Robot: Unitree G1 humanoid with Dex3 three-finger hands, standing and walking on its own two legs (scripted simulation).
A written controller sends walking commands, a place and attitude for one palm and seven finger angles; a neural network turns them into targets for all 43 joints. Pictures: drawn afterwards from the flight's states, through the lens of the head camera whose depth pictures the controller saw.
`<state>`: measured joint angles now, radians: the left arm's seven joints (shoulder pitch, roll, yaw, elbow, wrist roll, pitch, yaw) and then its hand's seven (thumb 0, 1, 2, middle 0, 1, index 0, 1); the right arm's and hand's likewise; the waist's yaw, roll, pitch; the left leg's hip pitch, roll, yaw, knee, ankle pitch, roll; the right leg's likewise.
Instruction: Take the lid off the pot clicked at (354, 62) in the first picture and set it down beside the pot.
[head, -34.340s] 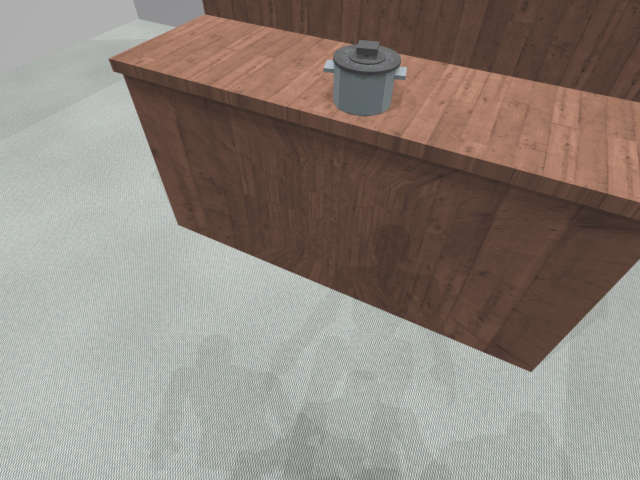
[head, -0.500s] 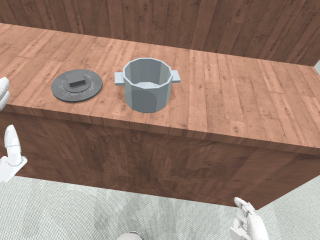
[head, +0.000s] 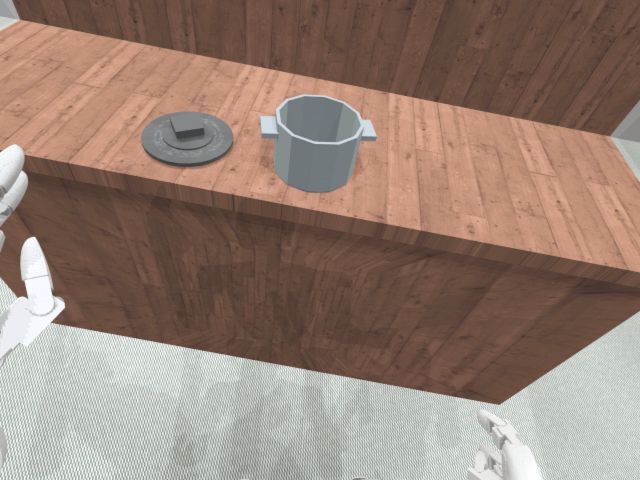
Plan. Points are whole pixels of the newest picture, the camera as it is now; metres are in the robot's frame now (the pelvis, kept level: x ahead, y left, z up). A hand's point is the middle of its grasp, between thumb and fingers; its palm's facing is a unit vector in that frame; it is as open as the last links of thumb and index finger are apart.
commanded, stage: stop stepping back and stand still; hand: left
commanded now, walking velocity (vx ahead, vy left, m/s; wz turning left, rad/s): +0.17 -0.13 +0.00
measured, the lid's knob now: (187, 125) +0.69 +0.27 +0.03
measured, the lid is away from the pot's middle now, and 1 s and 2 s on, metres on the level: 0.24 0.24 0.24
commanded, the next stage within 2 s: let the arm hang, fingers relaxed in 0.68 s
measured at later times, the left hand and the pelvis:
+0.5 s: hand out of the picture +0.15 +0.25 +0.18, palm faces +0.32 -0.89 -0.32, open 7.4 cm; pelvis -0.07 +0.02 +0.01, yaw -5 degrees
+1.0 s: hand out of the picture +0.08 +0.20 -0.12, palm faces +0.00 -0.97 -0.25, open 7.4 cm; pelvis -0.07 +0.01 +0.00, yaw -1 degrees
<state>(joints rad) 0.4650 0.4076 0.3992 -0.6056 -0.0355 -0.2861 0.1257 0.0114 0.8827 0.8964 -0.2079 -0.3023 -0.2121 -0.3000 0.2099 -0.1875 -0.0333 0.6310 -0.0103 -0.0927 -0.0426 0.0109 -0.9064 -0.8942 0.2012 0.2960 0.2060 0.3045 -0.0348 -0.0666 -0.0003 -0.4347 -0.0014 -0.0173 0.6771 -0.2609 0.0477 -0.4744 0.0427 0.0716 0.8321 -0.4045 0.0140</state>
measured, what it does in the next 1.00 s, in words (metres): steps on the spot: right foot, then left foot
